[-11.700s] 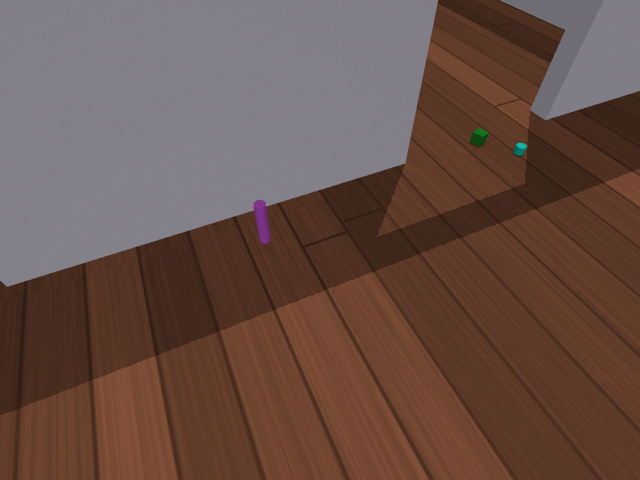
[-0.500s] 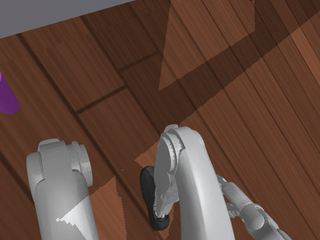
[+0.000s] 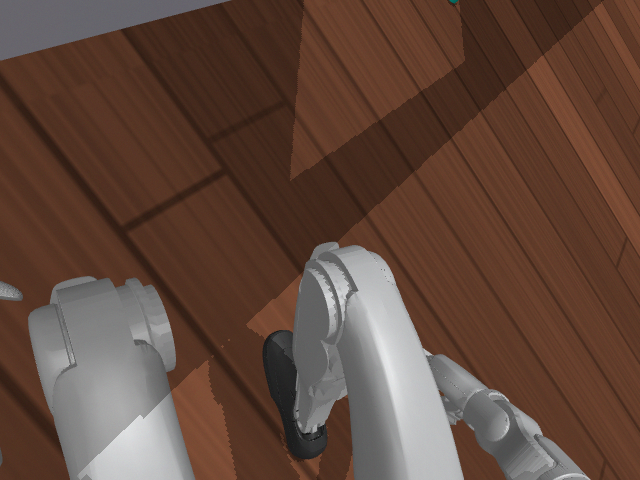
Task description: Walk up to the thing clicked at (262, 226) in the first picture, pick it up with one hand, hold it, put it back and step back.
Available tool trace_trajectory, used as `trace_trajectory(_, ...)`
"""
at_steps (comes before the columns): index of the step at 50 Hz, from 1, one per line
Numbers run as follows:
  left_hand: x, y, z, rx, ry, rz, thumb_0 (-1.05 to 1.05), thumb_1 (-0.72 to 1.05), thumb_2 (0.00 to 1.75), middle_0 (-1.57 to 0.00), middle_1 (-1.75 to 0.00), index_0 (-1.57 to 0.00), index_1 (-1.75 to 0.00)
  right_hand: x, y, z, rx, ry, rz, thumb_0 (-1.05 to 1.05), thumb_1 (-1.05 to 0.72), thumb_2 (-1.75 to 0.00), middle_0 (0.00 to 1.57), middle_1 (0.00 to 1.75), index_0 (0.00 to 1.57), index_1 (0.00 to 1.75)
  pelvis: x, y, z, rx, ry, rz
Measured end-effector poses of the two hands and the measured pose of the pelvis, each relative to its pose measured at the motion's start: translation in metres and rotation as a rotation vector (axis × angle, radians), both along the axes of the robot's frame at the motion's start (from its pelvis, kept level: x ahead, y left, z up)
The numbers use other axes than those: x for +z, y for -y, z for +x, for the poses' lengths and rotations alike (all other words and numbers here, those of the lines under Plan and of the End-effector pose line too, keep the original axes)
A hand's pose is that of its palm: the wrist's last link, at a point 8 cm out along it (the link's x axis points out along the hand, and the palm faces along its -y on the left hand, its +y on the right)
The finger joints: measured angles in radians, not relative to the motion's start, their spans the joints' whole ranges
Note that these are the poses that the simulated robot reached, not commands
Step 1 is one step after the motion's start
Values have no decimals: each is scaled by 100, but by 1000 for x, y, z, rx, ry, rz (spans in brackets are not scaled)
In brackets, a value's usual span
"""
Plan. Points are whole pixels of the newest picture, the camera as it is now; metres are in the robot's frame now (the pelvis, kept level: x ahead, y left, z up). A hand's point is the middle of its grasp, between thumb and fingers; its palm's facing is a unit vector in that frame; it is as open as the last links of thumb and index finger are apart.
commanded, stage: close in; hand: left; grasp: from the side
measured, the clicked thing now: out of the picture +0.44 +0.30 -0.18
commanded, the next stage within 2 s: rest palm in 0.10 s
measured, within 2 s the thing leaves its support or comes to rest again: leaves its support in 1.44 s
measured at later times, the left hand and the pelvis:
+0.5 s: hand out of the picture +0.42 +0.28 -0.17, palm faces +0.32 -0.95 +0.02, open 16.2 cm; pelvis +0.00 +0.00 +0.00, yaw -1 degrees
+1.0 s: hand out of the picture +0.44 +0.29 -0.17, palm faces +0.35 -0.94 +0.00, open 7.2 cm; pelvis +0.00 +0.00 +0.00, yaw -2 degrees
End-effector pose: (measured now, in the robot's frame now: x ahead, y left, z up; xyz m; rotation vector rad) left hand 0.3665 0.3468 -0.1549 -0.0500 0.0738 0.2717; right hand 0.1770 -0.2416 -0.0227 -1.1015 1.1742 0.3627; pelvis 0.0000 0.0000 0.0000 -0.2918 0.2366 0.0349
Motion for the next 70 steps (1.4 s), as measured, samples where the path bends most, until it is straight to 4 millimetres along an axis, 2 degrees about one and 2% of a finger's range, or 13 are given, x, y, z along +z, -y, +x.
trace_trajectory(6, -9, 10, 4, 30, 7, -8, -2, -60, 5, -5, -7, -6, -7, 3, -5, -1, 17, 1, -15, 0, -92, -90, 21, 30, 21, 30, -2, 0, -1, -9, 18, -6)
trace_trajectory(16, -12, 3, 5, 47, 15, 43, -2, -49, 12, -8, -9, -7, -9, -4, -4, -9, 18, -59, -36, 0, -91, -90, 21, 30, 21, 30, -4, -2, -1, -11, 22, -14)
trace_trajectory(27, -18, 21, 17, 61, 11, 18, -1, -33, 23, -16, -15, -14, -16, -2, -7, -9, 20, -67, -37, 0, -89, -90, 21, 30, 21, 30, -2, -2, 0, -20, 23, -21)
trace_trajectory(39, -16, 9, 22, 83, 17, 67, -1, 5, 49, -45, -43, -44, -44, -2, -1, -15, 6, -98, -65, 0, -88, -89, 21, 30, 20, 30, -2, -2, -1, -25, 22, -23)
trace_trajectory(48, -15, 15, 29, 85, 9, 39, 0, 34, 70, -68, -66, -67, -67, 0, -1, -18, -11, -90, -62, 0, -87, -89, 21, 30, 21, 30, -1, -2, -1, -29, 19, -24)
trace_trajectory(60, -15, 11, 36, 87, 8, 52, -2, 16, 90, -87, -104, -93, -104, 2, -1, -23, -24, -102, -78, 0, -87, -89, 21, 30, 20, 30, 1, -3, -2, -32, 16, -28)
trace_trajectory(64, -14, 11, 38, 79, 10, 52, 0, 14, 100, -88, -109, -93, -109, 2, 0, -24, -32, -109, -78, 0, -88, -89, 21, 30, 21, 30, 2, -4, -1, -31, 10, -31)
trace_trajectory(70, -12, 7, 37, 105, 16, 41, 0, 12, 104, -90, -109, -95, -108, 2, 1, -24, -49, -111, -78, 0, -88, -89, 21, 30, 21, 30, 3, -3, 0, -28, 2, -29)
